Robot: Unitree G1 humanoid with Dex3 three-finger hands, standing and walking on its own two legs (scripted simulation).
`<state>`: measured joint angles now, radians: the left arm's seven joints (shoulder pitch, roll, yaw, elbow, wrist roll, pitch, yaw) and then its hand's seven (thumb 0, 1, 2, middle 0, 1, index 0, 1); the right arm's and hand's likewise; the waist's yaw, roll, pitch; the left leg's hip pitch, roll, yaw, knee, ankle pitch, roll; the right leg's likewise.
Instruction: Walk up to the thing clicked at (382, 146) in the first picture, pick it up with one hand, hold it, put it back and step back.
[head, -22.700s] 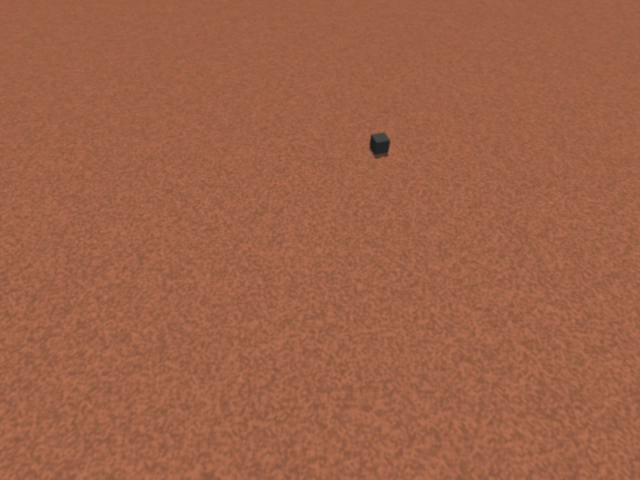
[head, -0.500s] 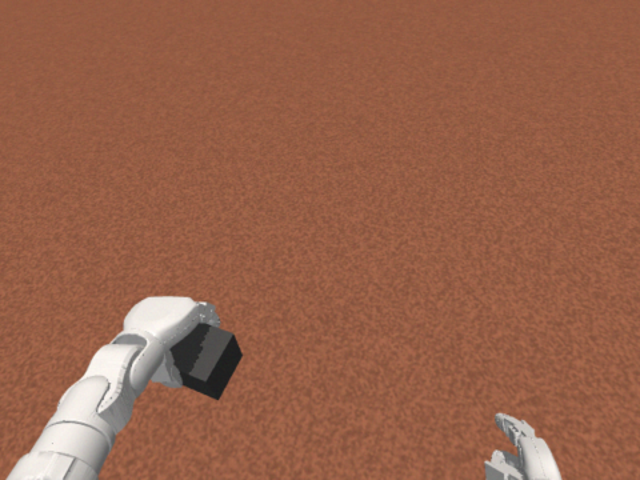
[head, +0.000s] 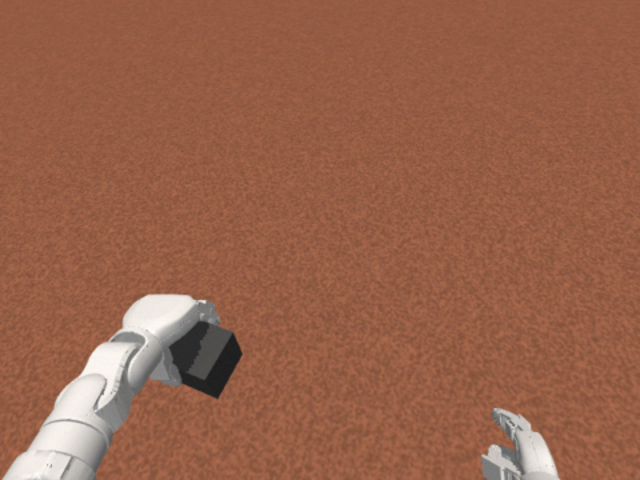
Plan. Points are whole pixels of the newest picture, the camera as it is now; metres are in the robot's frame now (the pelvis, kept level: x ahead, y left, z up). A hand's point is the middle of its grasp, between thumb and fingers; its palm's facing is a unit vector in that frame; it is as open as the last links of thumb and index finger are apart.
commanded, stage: hold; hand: left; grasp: from above
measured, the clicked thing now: (203, 357) +0.29 +0.19 -0.07
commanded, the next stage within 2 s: crouch in 0.16 s
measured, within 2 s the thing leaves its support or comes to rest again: neither
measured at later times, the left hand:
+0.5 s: hand (179, 348) +0.30 +0.22 -0.05, palm faces -0.48 -0.02 -0.88, open 9.8 cm
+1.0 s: hand (215, 375) +0.34 +0.23 -0.28, palm faces -0.40 +0.10 -0.91, open 9.8 cm
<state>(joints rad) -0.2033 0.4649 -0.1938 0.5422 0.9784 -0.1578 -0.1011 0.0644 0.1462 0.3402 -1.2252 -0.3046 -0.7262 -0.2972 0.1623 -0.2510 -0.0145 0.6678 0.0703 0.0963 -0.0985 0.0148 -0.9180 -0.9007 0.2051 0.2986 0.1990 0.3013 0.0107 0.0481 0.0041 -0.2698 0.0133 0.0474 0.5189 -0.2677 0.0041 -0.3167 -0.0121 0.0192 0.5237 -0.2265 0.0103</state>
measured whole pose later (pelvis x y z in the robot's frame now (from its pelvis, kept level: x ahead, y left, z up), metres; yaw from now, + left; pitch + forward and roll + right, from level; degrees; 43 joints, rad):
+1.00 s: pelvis -0.05 +0.01 -0.17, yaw +1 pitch +28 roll -2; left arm -0.65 0.45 -0.14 1.14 1.24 -0.16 0.34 0.04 0.17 0.33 -1.19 -0.42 -0.69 -0.35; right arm 0.23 -0.27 -0.08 0.72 -0.03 0.08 -0.03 0.01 -0.91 -0.90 0.21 0.30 0.20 0.30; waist -0.12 0.03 -0.19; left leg -1.42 0.02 -0.01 1.52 -0.58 0.02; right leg -1.43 -0.02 -0.01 1.45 -0.51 0.03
